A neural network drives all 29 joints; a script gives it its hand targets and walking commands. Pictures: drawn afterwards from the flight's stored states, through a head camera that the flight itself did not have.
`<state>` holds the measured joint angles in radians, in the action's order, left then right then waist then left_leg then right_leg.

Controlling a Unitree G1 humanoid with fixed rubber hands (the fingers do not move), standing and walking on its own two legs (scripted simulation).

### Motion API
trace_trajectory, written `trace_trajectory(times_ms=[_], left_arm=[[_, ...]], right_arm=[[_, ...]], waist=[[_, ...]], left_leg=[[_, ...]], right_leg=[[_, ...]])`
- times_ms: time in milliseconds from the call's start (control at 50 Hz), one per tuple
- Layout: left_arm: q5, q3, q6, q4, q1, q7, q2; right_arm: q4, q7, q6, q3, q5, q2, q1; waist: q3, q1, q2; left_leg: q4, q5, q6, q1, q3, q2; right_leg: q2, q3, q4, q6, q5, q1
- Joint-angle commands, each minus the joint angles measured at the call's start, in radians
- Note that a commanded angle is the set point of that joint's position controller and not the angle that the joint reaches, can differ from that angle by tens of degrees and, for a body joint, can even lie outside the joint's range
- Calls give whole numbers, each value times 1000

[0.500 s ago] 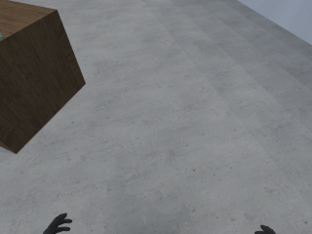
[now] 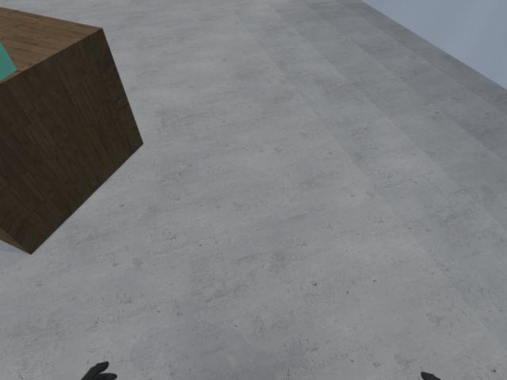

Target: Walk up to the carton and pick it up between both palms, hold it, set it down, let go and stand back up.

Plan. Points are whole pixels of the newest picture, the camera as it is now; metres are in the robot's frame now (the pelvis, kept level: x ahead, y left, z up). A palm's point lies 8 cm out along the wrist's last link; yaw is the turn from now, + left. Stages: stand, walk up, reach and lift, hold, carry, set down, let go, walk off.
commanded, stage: stand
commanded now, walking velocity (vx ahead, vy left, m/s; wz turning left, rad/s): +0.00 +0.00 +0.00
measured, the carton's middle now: out of the picture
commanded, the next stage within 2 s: walk up in 0.16 s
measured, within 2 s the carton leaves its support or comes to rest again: neither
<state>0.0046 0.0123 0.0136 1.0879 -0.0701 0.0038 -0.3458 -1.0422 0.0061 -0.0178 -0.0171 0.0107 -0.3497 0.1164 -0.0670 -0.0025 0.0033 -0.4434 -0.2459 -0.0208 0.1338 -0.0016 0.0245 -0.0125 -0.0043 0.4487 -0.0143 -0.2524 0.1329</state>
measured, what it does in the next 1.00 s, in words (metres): walks ahead, turning left: left foot, then right foot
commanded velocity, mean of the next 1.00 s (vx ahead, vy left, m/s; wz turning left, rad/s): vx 0.00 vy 0.00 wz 0.00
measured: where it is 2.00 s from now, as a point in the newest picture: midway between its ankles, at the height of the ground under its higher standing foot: (199, 312)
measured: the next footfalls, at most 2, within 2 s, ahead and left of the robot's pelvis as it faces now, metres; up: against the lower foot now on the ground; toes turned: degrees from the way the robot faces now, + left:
left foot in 0.68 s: +0.12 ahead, +0.23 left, +0.00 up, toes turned +24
right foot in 1.00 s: +0.28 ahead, +0.04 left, +0.00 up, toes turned +24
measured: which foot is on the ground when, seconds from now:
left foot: down 0.00-0.42, up 0.44-0.66, down 0.68-1.00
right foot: down 0.00-0.70, up 0.72-0.98, down 1.00-1.00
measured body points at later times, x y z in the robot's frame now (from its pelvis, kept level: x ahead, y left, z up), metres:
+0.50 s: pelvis +0.00 +0.01 +0.00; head +0.00 +0.01 +0.45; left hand +0.08 +0.33 -0.12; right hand +0.10 -0.30 -0.12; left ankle +0.00 +0.13 -0.71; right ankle +0.00 -0.11 -0.74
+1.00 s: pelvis +0.12 +0.08 -0.03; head +0.12 +0.10 +0.42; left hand +0.08 +0.42 -0.14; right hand +0.32 -0.18 -0.12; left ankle +0.08 +0.21 -0.74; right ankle +0.24 +0.02 -0.73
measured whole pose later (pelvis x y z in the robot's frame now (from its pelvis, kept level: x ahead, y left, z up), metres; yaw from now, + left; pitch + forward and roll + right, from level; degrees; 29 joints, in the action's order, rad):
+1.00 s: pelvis +0.12 +0.08 -0.03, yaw +27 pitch -3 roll +1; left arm 0.02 -0.07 0.06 0.85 -0.21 0.08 -0.44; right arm -0.80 -0.08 -0.02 0.04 0.02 -0.40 0.30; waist -0.07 0.03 -0.07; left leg -0.72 -0.34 0.00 0.33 0.05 -0.02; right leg 0.04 -0.05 0.79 -0.02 -0.44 0.45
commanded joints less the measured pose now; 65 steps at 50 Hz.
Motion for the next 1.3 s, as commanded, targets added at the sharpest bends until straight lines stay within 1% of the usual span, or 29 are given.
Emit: trace_trajectory(times_ms=[0,320,340,360,380,400,440,520,560,600,640,660,680,700,720,760,780,840,900,940,980,1000,1020,1040,1060,1080,1120,1160,1280], left_arm=[[1,-43,20,-50,65,-9,-204],[1,-43,20,-28,48,-8,-210],[-10,-137,35,-93,-36,11,-334],[8,-159,42,-86,-113,8,-379],[23,-177,50,-95,-98,-1,-410],[23,-177,57,-144,-83,-3,-387],[26,-175,68,-197,-56,0,-343],[37,-180,88,-260,-1,16,-338],[42,-182,86,-287,23,27,-342],[45,-178,75,-311,83,35,-337],[59,-157,60,-323,46,38,-270],[57,-139,55,-333,10,45,-215],[38,-118,59,-369,5,57,-178],[28,-127,63,-381,7,62,-252],[24,-130,69,-376,20,60,-301],[8,-137,83,-322,-52,57,-331],[4,-140,81,-308,-101,56,-330],[11,-146,64,-294,-154,56,-325],[18,-151,66,-305,-160,59,-316],[20,-158,75,-309,-175,61,-306],[24,-178,89,-271,-345,49,-320],[37,-200,97,-252,-478,33,-384],[47,-212,107,-297,-388,24,-460],[42,-201,107,-347,-218,21,-453],[29,-190,109,-370,-167,23,-432],[27,-175,119,-365,-185,24,-382],[27,-162,125,-344,-193,25,-324],[23,-162,124,-336,-206,32,-316],[19,-176,105,-341,-300,32,-334]], right_arm=[[46,9,-20,46,0,-206,-44],[25,6,-17,45,0,-207,-41],[140,-51,10,100,13,-292,-35],[175,-75,24,97,23,-267,-76],[198,-85,39,96,42,-233,-90],[217,-90,42,102,54,-256,-104],[237,-110,36,132,55,-278,-69],[252,-145,32,145,28,-259,29],[262,-149,25,149,20,-247,51],[230,-145,14,162,13,-250,167],[166,-115,6,197,23,-309,336],[157,-94,7,219,27,-373,408],[195,-82,4,224,28,-446,371],[245,-87,2,212,-4,-475,262],[272,-82,0,201,-16,-475,182],[300,-68,-11,170,-6,-411,116],[305,-67,-19,160,-3,-391,116],[322,-73,-25,156,0,-387,113],[340,-69,-31,159,7,-378,118],[355,-66,-32,160,5,-374,98],[390,-62,-30,140,13,-319,7],[401,-53,-29,114,16,-229,17],[403,-42,-26,106,9,-202,48],[360,-36,-18,130,-4,-312,79],[329,-41,-23,136,-12,-352,135],[308,-47,-31,133,-15,-342,143],[279,-56,-36,138,-14,-320,165],[271,-69,-30,130,-17,-312,153],[332,-89,-24,108,-8,-267,6]], waist=[[76,0,6],[66,1,2],[77,-72,-18],[31,-103,-128],[14,-95,-258],[17,-96,-145],[-8,-69,-63],[-15,-13,-126],[0,-4,-155],[33,62,-148],[115,133,89],[96,180,303],[29,163,448],[-27,108,330],[-88,75,251],[-13,20,146],[18,7,165],[25,-3,256],[37,-4,236],[48,-21,208],[98,-137,90],[121,-213,-202],[55,-164,-329],[-14,-99,-179],[-34,-62,-131],[-58,-53,-48],[-61,-35,-61],[-71,-40,-85],[-63,-96,-182]], left_leg=[[108,175,49,-15,80,94],[133,157,47,-14,85,100],[16,-162,113,310,205,44],[-105,-312,94,535,132,8],[-408,-220,70,601,49,9],[-502,-205,46,587,59,87],[-513,-187,32,559,90,140],[-410,-136,19,456,34,171],[-302,-81,29,303,-21,158],[-209,14,29,93,-131,92],[-216,-67,56,-133,-170,-24],[-87,-267,114,-211,27,26],[208,-623,216,-150,560,223],[379,-747,314,29,889,346],[399,-717,354,98,894,386],[232,-492,297,120,562,296],[195,-421,265,163,470,248],[174,-379,254,287,431,197],[159,-361,268,273,433,201],[116,-355,239,347,409,177],[-106,-386,158,584,283,68],[-425,-424,101,729,154,-90],[-713,-306,49,818,91,-144],[-770,-221,44,765,181,-42],[-752,-160,46,727,171,11],[-737,-102,43,687,185,19],[-704,-30,26,578,149,42],[-652,20,18,548,109,64],[-390,39,14,549,-5,72]], right_leg=[[120,106,-131,-18,192,-2],[129,106,-161,-15,176,-6],[124,68,-72,-61,-260,-226],[243,201,-186,-116,-471,-333],[447,368,-350,-197,-523,-282],[541,391,-352,-254,-449,-201],[522,300,-321,-249,-361,-110],[414,26,-262,-208,-194,-52],[369,-69,-207,-172,-195,66],[309,-170,-76,-125,-289,200],[233,-220,293,-89,-312,325],[143,-258,615,-58,-310,482],[22,-208,788,-14,-418,673],[33,-45,796,-23,-441,616],[86,7,781,-19,-400,601],[127,49,662,-17,-308,486],[123,33,593,-19,-284,415],[79,-21,465,-3,-263,277],[64,-26,373,-1,-194,275],[54,-25,302,-6,-110,172],[39,-11,164,-32,-47,-168],[161,206,-62,-45,-364,-278],[483,717,-355,-93,-778,-154],[542,762,-416,-133,-848,-44],[524,686,-388,-145,-757,-28],[459,538,-353,-104,-578,-2],[374,317,-306,-54,-351,57],[346,179,-281,-63,-214,62],[338,-40,-183,-106,136,-70]])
